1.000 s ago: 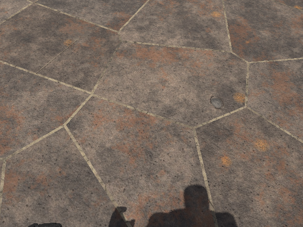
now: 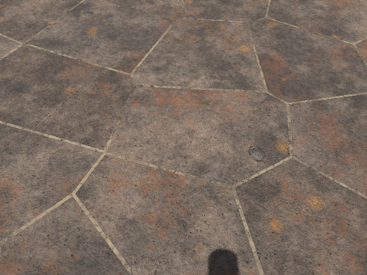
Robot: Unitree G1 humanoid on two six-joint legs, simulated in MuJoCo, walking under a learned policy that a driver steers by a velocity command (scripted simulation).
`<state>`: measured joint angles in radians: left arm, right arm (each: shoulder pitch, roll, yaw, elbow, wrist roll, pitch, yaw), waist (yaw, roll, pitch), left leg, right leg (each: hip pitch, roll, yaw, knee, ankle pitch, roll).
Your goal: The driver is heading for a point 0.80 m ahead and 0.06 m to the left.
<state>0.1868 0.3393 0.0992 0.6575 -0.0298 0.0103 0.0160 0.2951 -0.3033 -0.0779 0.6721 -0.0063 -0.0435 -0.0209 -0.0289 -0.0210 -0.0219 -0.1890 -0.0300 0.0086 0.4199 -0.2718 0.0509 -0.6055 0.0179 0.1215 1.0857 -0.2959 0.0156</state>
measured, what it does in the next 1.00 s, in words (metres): walks ahead, turning left: right foot, then left foot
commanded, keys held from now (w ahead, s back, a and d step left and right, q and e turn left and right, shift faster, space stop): w+e+shift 0.02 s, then w+shift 0.24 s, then w+q+shift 0.46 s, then q+shift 0.22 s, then shift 0.06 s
